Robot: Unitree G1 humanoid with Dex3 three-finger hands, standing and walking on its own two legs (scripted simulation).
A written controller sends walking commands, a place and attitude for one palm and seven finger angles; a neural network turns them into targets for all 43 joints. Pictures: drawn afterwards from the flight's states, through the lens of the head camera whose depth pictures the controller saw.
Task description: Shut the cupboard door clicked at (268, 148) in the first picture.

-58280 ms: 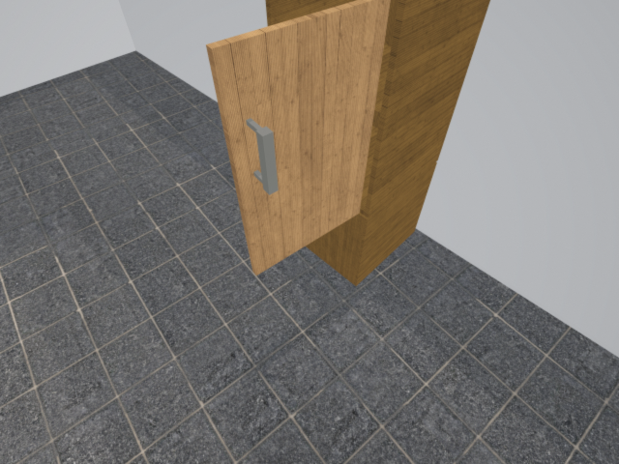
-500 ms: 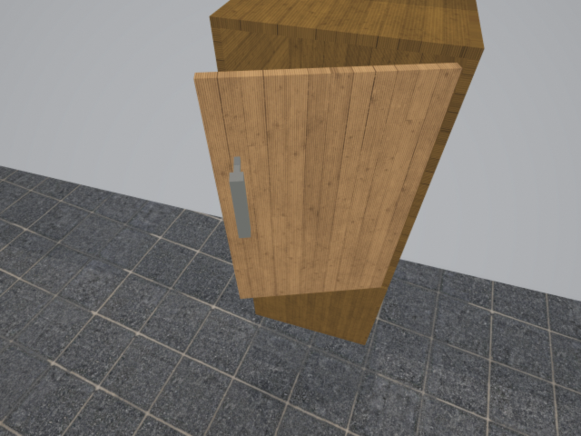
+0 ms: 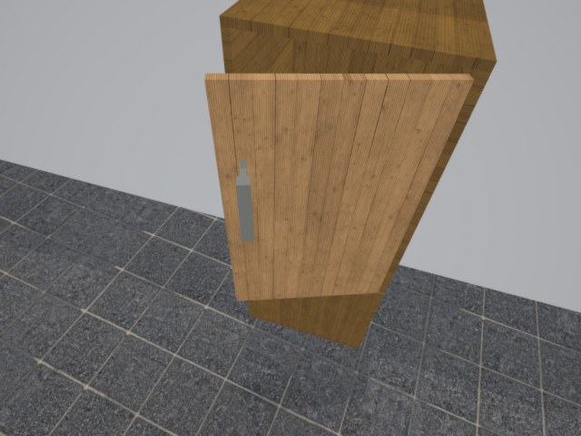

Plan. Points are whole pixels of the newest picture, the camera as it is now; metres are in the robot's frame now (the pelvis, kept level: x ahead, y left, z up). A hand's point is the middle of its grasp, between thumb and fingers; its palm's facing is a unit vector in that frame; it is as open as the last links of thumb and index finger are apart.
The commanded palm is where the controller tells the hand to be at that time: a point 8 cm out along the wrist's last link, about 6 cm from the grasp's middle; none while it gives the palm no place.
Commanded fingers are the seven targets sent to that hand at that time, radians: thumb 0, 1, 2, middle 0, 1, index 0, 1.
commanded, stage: shuffle to correct the standing spot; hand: left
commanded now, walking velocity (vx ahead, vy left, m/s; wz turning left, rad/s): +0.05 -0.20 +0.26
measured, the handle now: (245, 201) +0.46 +0.11 +0.05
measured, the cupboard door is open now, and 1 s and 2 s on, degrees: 22 22 22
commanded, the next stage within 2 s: come to a stop and stand still in 0.64 s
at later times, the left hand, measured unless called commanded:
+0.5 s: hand out of the picture -0.03 +0.10 -0.19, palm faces +0.13 -0.98 -0.14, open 7.4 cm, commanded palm none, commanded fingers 0.00 0.90 0.90 -0.20 -0.30 -0.20 -0.30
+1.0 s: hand out of the picture +0.04 +0.02 -0.19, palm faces +0.18 -0.97 -0.14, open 7.3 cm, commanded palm none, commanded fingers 0.00 0.90 0.90 -0.20 -0.30 -0.20 -0.30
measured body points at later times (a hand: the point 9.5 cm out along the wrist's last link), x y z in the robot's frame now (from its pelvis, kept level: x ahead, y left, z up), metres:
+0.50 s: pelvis +0.03 -0.06 +0.00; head +0.05 -0.03 +0.44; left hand -0.03 +0.15 -0.18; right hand +0.09 -0.28 -0.15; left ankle +0.03 +0.07 -0.73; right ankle -0.01 -0.17 -0.68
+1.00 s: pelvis +0.06 -0.15 +0.00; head +0.06 -0.11 +0.45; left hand +0.04 +0.07 -0.17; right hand +0.14 -0.37 -0.14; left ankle +0.03 -0.08 -0.74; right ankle +0.07 -0.24 -0.73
